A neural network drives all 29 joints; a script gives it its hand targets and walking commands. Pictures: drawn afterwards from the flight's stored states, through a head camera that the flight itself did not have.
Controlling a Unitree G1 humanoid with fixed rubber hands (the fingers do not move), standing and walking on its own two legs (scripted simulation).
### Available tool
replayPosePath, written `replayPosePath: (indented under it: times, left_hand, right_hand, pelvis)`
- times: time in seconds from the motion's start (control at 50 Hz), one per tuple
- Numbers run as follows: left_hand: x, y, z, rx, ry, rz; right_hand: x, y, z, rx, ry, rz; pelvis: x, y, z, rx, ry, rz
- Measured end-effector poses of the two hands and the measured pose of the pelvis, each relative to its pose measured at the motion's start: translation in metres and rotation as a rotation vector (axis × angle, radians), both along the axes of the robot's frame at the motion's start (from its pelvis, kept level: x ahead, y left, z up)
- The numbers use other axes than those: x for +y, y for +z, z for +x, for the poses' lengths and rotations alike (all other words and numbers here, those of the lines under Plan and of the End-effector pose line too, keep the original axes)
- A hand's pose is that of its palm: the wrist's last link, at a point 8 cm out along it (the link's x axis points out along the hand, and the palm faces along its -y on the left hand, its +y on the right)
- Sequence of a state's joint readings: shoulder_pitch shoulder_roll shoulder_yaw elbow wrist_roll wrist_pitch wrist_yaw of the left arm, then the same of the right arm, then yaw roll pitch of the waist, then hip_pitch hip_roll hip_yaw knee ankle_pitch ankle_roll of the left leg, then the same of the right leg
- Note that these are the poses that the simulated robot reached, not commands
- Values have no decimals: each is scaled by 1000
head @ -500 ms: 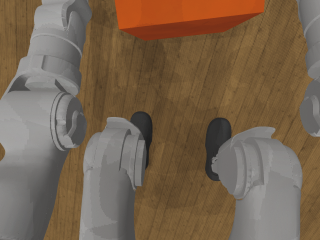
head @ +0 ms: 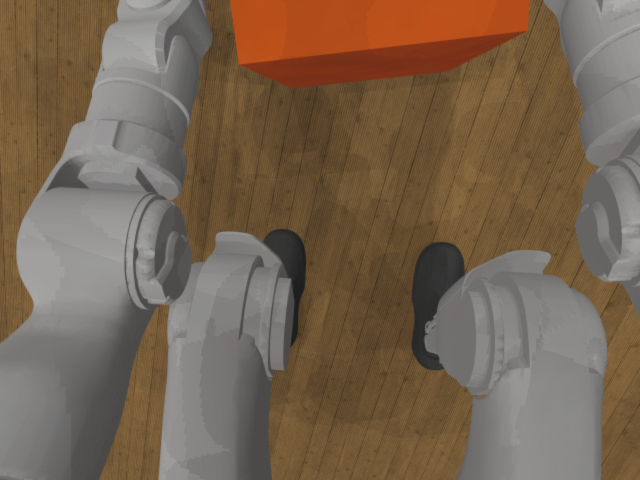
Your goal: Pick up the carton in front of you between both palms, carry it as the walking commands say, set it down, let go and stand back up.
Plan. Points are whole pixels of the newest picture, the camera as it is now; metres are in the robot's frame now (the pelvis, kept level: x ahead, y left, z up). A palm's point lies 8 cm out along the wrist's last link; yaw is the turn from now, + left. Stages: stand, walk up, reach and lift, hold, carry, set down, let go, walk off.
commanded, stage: reach and lift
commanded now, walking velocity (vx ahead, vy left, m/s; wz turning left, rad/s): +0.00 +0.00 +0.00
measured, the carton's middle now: out of the picture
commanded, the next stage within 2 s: none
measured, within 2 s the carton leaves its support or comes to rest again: leaves its support in 0.40 s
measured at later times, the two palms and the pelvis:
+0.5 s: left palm out of the picture +0.55 +0.16 -0.13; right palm out of the picture +0.57 -0.14 -0.13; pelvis +0.01 +0.00 +0.00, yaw -1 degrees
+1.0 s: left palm out of the picture +0.50 +0.15 +0.06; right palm out of the picture +0.51 -0.14 +0.06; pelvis -0.01 +0.01 +0.11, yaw -2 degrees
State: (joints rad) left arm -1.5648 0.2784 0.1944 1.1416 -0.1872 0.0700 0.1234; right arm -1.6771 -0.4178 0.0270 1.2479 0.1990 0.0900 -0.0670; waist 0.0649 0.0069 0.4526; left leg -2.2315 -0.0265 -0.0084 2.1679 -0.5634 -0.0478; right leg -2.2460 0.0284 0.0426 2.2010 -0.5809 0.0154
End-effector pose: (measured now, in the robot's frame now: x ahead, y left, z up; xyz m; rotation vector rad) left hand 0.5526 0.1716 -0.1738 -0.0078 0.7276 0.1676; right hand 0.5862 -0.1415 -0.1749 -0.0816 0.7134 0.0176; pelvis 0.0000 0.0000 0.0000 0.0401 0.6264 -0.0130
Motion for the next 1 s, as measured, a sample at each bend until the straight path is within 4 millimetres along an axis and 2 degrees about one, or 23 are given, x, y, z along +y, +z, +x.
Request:
replayPosePath:
  times: [0.04,0.3,0.42,0.48,0.64,0.72,0.86,1.0]
  left_hand:
    - [-7,-1,1,-2,4,-4]
    - [-2,1,6,19,-27,-21]
    - [-6,16,7,18,4,10]
    - [-9,38,1,-3,40,14]
    - [-20,127,-23,-38,28,-25]
    - [-21,162,-36,-18,18,-18]
    - [-16,200,-50,-18,18,-10]
    - [-17,230,-53,-35,13,-16]
  right_hand:
    - [3,0,0,-4,-7,-5]
    - [2,-1,1,17,-1,23]
    - [4,7,-6,11,-44,-3]
    - [5,30,-13,-8,-69,3]
    - [-6,131,-39,-39,-123,25]
    - [-7,167,-52,-19,-125,19]
    - [-2,205,-64,-19,-119,18]
    - [-3,234,-72,-36,-134,28]
  pelvis:
    - [0,0,-1,-11,-2,0]
    - [-3,-14,3,-33,-8,3]
    - [-3,-11,10,15,-6,0]
    - [-1,-3,11,34,-9,-3]
    - [5,35,5,109,-25,-13]
    - [6,60,-2,120,-31,-11]
    - [6,90,-10,133,-27,-12]
    - [5,115,-7,140,-22,-19]
